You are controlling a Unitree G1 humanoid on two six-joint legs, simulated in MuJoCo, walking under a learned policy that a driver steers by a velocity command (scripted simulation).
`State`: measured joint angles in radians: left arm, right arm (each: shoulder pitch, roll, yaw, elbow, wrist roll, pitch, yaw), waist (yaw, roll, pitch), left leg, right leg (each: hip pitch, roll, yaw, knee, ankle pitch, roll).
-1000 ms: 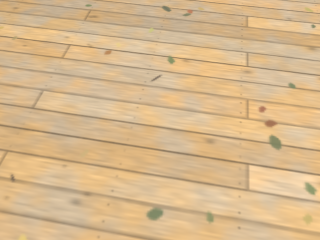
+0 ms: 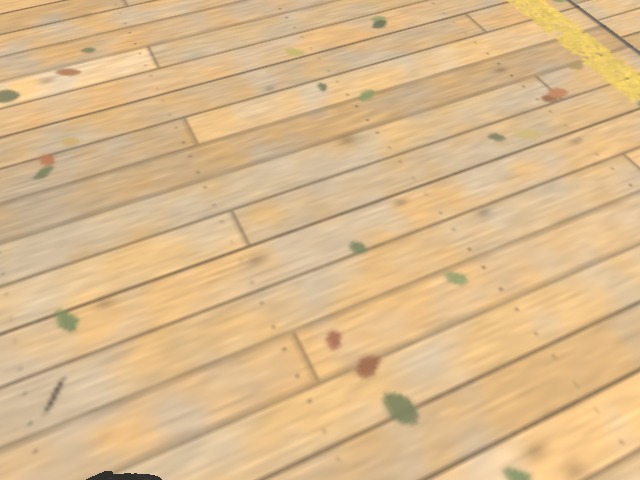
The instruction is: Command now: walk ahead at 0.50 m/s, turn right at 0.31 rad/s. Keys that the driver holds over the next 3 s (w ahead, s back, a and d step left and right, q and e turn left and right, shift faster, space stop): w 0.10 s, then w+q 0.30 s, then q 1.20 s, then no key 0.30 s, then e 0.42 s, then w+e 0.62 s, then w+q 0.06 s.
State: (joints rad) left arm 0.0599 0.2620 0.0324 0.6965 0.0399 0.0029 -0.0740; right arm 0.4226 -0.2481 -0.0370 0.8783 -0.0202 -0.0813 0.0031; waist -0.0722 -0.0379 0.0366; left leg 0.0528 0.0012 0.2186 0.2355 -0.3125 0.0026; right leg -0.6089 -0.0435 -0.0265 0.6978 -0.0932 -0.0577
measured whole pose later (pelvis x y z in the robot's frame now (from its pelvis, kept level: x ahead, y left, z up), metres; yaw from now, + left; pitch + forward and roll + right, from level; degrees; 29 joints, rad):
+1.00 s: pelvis +0.39 -0.01 +0.00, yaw +24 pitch +2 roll -1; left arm 0.15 0.26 0.04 0.78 0.02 0.05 0.04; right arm 0.25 -0.28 -0.08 0.79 -0.02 0.04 0.00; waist -0.05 -0.01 0.05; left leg -0.34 -0.16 -0.12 0.42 -0.09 0.10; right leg -0.51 -0.03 0.09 0.89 -0.35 0.05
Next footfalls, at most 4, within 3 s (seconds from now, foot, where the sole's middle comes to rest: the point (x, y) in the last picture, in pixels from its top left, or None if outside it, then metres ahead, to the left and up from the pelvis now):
0.08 right None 0.20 -0.10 -0.78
0.60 left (276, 479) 0.47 0.07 -0.78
1.16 right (364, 456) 0.50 -0.11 -0.78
1.64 left None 0.35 0.04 -0.78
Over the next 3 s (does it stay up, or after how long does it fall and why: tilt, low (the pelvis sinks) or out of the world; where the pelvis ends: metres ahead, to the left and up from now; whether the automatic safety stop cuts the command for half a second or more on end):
stays up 0.57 0.00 -0.01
